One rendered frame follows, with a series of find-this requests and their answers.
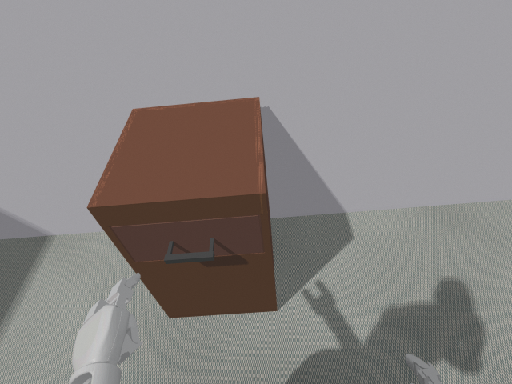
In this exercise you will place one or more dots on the right robot hand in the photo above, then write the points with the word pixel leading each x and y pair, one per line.
pixel 426 373

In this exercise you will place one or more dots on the left robot hand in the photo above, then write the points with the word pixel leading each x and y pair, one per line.
pixel 109 332

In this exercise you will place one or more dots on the drawer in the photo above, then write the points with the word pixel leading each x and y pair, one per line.
pixel 232 235

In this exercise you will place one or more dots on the cabinet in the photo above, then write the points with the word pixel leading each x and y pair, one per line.
pixel 185 162

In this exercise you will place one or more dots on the robot left forearm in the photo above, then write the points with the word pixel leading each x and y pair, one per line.
pixel 97 373

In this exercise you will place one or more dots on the handle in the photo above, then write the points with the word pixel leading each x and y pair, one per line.
pixel 189 257

